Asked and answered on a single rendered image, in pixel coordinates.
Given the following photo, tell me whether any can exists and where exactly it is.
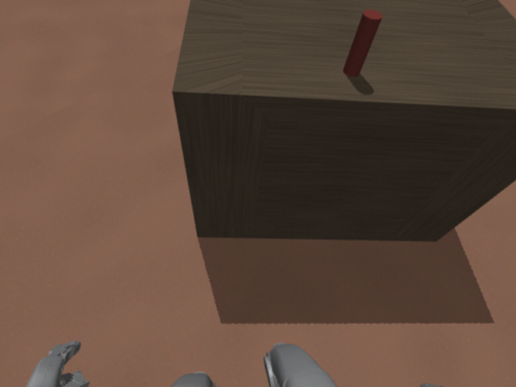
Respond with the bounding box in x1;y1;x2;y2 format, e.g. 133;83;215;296
343;10;382;77

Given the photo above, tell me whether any left robot hand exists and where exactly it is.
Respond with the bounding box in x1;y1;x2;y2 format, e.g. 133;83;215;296
26;341;89;387

